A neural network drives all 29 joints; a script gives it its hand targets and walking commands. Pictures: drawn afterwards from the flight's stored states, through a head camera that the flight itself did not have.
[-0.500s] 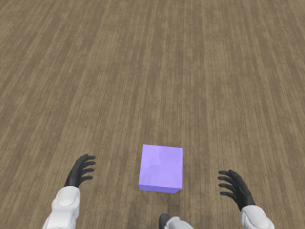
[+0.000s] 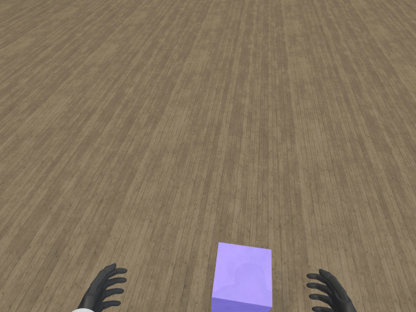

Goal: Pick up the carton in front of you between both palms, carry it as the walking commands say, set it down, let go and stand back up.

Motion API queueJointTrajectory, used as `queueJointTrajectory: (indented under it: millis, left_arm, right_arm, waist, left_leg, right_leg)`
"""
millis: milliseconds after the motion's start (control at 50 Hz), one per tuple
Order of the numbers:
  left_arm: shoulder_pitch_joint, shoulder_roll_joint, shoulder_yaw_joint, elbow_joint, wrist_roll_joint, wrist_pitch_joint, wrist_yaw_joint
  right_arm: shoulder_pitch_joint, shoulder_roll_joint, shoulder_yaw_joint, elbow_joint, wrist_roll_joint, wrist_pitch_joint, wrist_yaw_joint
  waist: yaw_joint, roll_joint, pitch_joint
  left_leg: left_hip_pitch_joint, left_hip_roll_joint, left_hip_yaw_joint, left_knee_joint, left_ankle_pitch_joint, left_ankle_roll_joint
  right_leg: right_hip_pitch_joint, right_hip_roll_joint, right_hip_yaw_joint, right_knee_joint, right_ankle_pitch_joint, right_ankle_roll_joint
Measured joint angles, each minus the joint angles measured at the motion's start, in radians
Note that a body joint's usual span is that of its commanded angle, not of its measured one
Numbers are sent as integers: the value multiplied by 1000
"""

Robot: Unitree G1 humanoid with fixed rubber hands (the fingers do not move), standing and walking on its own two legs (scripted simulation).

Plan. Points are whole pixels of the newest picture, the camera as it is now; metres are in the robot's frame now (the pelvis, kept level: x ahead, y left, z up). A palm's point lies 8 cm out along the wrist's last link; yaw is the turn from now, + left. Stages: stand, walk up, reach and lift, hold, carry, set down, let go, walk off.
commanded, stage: let go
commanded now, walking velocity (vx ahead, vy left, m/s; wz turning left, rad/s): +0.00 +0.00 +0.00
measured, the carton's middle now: (240, 281) +0.37 -0.11 -0.65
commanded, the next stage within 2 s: stand in 0.18 s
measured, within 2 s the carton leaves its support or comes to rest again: neither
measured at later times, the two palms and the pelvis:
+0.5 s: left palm out of the picture +0.11 +0.26 -0.08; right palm out of the picture +0.13 -0.30 -0.10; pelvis +0.00 -0.03 -0.01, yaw +0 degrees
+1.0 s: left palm out of the picture +0.09 +0.24 -0.10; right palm out of the picture +0.07 -0.32 -0.11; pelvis -0.01 -0.04 +0.00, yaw +0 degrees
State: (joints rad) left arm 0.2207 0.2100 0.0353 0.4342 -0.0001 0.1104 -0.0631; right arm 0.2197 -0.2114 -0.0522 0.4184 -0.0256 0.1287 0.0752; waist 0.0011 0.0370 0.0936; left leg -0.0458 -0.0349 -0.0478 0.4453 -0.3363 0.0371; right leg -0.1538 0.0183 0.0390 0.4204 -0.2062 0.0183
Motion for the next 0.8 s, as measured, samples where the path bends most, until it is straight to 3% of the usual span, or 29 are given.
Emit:
queueJointTrajectory:
  millis: [180, 280, 380, 800]
  left_arm:
    - [-3, -8, -9, 40, -14, -21, 41]
    - [-20, 12, 18, 183, 24, -71, 75]
    - [-9, 44, 48, 264, 30, -104, 87]
    - [-24, 46, 29, 399, 25, -122, 87]
  right_arm:
    - [3, -30, 22, -34, 7, 81, -49]
    - [-10, -57, -2, 102, 15, -43, -66]
    - [4, -83, -18, 191, 10, -105, -78]
    - [36, -98, 1, 321, 9, -139, -105]
  waist:
    - [-6, -7, -21]
    - [-9, 1, -74]
    - [-4, 15, -87]
    - [1, 2, -62]
  left_leg:
    - [-17, 15, 3, 42, -25, -16]
    - [-67, 9, -1, 76, -40, -21]
    - [-75, 9, -7, 75, -39, -27]
    - [-53, 23, -9, 44, -12, -49]
  right_leg:
    - [-23, 16, 0, 49, -25, -13]
    - [-83, 12, -5, 106, -52, -20]
    - [-95, 11, -10, 118, -60, -26]
    - [-82, 24, -15, 106, -40, -48]
